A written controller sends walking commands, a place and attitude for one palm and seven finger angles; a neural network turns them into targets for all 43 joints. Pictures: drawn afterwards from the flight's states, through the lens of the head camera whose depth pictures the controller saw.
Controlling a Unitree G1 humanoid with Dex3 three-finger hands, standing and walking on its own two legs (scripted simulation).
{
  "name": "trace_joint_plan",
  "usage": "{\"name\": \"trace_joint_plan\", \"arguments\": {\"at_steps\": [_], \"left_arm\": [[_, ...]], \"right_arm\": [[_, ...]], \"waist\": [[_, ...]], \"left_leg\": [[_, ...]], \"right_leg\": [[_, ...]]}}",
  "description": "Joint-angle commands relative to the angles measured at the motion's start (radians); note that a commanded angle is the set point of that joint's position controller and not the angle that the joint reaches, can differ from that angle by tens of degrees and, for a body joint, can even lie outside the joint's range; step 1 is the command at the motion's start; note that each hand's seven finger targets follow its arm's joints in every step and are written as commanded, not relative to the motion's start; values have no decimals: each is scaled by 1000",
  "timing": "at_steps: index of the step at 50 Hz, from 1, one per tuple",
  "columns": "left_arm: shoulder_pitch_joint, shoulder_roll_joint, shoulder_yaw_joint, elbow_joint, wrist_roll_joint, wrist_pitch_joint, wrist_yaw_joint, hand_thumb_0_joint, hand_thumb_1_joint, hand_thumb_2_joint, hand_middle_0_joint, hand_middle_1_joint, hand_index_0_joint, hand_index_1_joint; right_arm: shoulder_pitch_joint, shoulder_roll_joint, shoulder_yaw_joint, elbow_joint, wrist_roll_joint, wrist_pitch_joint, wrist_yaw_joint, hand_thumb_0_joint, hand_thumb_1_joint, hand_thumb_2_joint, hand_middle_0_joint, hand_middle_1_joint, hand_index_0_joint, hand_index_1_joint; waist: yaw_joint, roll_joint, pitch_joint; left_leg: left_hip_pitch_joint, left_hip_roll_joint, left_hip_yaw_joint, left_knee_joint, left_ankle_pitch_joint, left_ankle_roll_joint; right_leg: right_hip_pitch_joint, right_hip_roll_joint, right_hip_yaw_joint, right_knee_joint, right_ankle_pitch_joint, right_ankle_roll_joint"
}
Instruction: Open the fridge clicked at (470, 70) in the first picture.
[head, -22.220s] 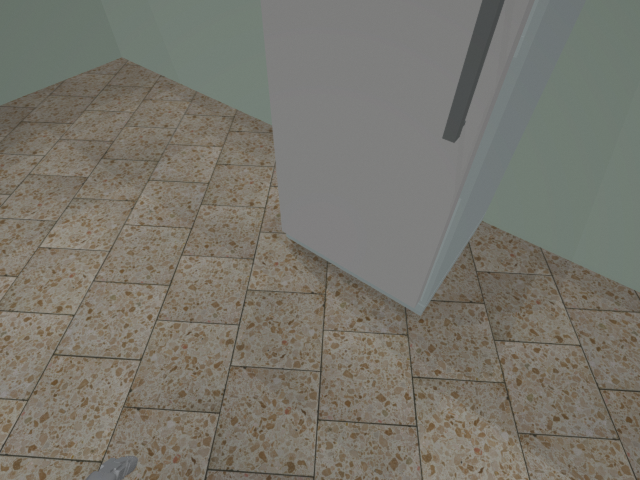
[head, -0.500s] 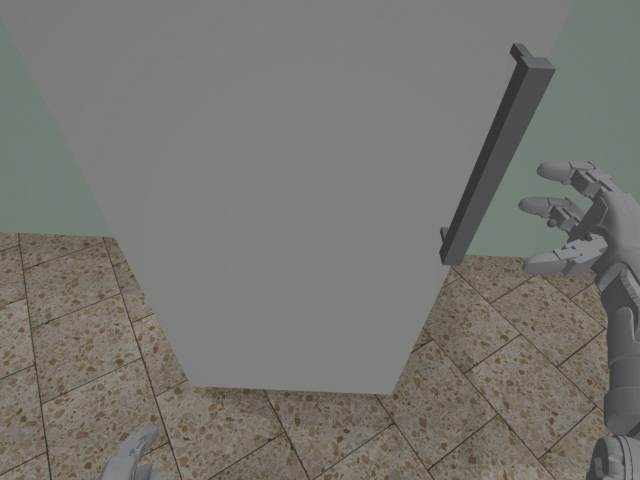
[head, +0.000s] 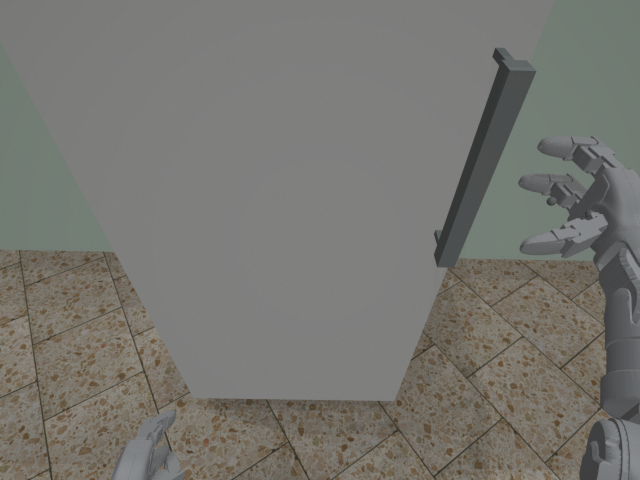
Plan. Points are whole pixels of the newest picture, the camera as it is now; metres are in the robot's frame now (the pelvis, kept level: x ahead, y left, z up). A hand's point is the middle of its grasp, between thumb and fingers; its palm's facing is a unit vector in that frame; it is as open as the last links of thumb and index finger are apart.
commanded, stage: move the hooked fingers beside the handle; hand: right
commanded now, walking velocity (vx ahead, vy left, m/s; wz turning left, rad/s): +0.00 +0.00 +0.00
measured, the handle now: (468, 173) +0.47 -0.16 +0.18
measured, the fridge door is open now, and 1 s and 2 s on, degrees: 0 0 0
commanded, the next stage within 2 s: feel for the door with the fingertips in 1.72 s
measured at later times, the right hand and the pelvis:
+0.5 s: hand (554, 222) +0.39 -0.24 +0.17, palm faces +0.02 +1.00 -0.02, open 14.0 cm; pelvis +0.01 +0.00 +0.00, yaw +1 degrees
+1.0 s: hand (552, 198) +0.40 -0.23 +0.20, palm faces -0.01 +1.00 +0.00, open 14.0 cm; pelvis +0.01 +0.00 +0.00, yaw +1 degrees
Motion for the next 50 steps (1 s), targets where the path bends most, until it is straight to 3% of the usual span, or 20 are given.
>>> {"name": "trace_joint_plan", "arguments": {"at_steps": [1,4,5,7,10,15,18,23,24,26,29,32,33,36,39,41,44,47,49,50], "left_arm": [[-35,162,68,-129,-1,-23,9,0,900,900,-200,-300,-200,-300],[-36,156,78,-159,4,-34,3,0,900,900,-200,-300,-200,-300],[-37,154,79,-169,7,-39,1,0,900,900,-200,-300,-200,-300],[-38,149,74,-169,10,-49,-1,0,900,900,-200,-300,-200,-300],[-38,147,69,-151,10,-59,-2,0,900,900,-200,-300,-200,-300],[-28,162,70,-140,4,-25,-8,0,900,900,-200,-300,-200,-300],[-29,168,79,-171,0,-8,-10,0,900,900,-200,-300,-200,-300],[-50,147,80,-197,3,-40,-3,0,900,900,-200,-300,-200,-300],[-47,144,77,-187,2,-50,2,0,900,900,-200,-300,-200,-300],[-41,148,75,-157,4,-63,8,0,900,900,-200,-300,-200,-300],[-39,157,72,-127,0,-56,10,0,900,900,-200,-300,-200,-300],[-37,161,66,-118,0,-30,8,0,900,900,-200,-300,-200,-300],[-31,166,68,-120,2,-22,9,0,900,900,-200,-300,-200,-300],[-39,156,71,-154,7,-19,3,0,900,900,-200,-300,-200,-300],[-45,145,71,-177,13,-36,0,0,900,900,-200,-300,-200,-300],[-42,144,70,-173,19,-47,-1,0,900,900,-200,-300,-200,-300],[-41,144,67,-156,11,-45,-3,0,900,900,-200,-300,-200,-300],[-40,158,69,-143,-4,-23,-3,0,900,900,-200,-300,-200,-300],[-38,165,73,-153,-9,-12,-4,0,900,900,-200,-300,-200,-300],[-39,167,76,-160,-9,-12,-5,0,900,900,-200,-300,-200,-300]], "right_arm": [[-402,-224,-4,-24,-3,34,22,0,500,-300,300,1200,300,1200],[-475,-214,0,-185,25,-40,33,0,500,-300,300,1200,300,1200],[-491,-249,-36,-256,33,-72,33,0,500,-300,300,1200,300,1200],[-525,-272,-69,-327,53,-128,28,0,500,-300,300,1200,300,1200],[-504,-295,-101,-318,51,-149,8,0,500,-300,300,1200,300,1200],[-268,-302,-118,-63,5,-10,-1,0,500,-300,300,1200,300,1200],[-254,-313,-118,-106,8,18,25,0,500,-300,300,1200,300,1200],[-469,-265,-70,-452,57,-119,48,0,500,-300,300,1200,300,1200],[-503,-232,-29,-486,67,-139,49,0,500,-300,300,1200,300,1200],[-483,-227,-41,-420,69,-133,41,0,500,-300,300,1200,300,1200],[-369,-233,-48,-231,43,-52,26,0,500,-300,300,1200,300,1200],[-362,-198,-5,-62,10,45,4,0,500,-300,300,1200,300,1200],[-359,-238,-36,-32,2,58,-2,0,500,-300,300,1200,300,1200],[-429,-256,-49,-126,1,9,-13,0,500,-300,300,1200,300,1200],[-545,-293,-70,-337,24,-118,-13,0,500,-300,300,1200,300,1200],[-505,-340,-138,-370,34,-167,-10,0,500,-300,300,1200,300,1200],[-382,-299,-119,-260,39,-135,12,0,500,-300,300,1200,300,1200],[-266,-250,-69,-69,19,-11,35,0,500,-300,300,1200,300,1200],[-260,-197,-10,-39,13,42,47,0,500,-300,300,1200,300,1200],[-293,-212,-15,-73,17,49,47,0,500,-300,300,1200,300,1200]], "waist": [[25,-35,-133],[26,-17,-288],[15,-40,-373],[14,-43,-414],[9,-39,-358],[-18,-10,-151],[-14,-7,-186],[23,-100,-362],[42,-92,-357],[39,-99,-314],[17,-49,-199],[25,-17,-98],[17,0,-104],[13,0,-237],[17,-45,-388],[0,-63,-448],[-7,-40,-335],[-2,-20,-131],[5,-25,-92],[11,-24,-112]], "left_leg": [[-81,-32,19,-80,206,34],[-16,-40,18,-53,311,42],[18,-42,12,-40,355,43],[36,-49,12,-35,392,43],[38,-49,13,-39,380,40],[6,-35,19,-57,325,34],[13,-35,14,-53,352,32],[20,-54,12,-38,408,40],[3,-58,14,-43,396,39],[-30,-57,19,-52,353,40],[-44,-49,26,-70,265,39],[-101,-36,28,-80,182,31],[-94,-34,28,-77,183,33],[-29,-34,18,-57,266,37],[39,-44,8,-35,373,41],[77,-48,7,-25,424,42],[72,-46,13,-38,420,39],[-20,-38,21,-63,322,31],[-51,-37,26,-70,288,32],[-58,-35,23,-72,281,31]], "right_leg": [[98,39,-16,-68,148,-52],[184,39,-13,-38,258,-58],[224,41,-10,-30,300,-57],[269,41,-7,-27,334,-55],[237,38,-12,-36,319,-58],[77,38,-34,-71,239,-54],[87,39,-42,-59,255,-56],[273,36,-23,-28,358,-57],[293,31,-22,-24,361,-60],[288,33,-8,-32,322,-54],[184,38,-16,-54,222,-55],[93,39,-12,-75,135,-51],[79,38,-9,-73,138,-50],[133,42,-15,-51,217,-56],[235,37,-14,-28,325,-58],[280,36,-9,-25,374,-54],[210,34,-30,-37,346,-58],[91,35,-35,-66,228,-53],[78,37,-37,-66,204,-53],[88,36,-32,-64,199,-54]]}}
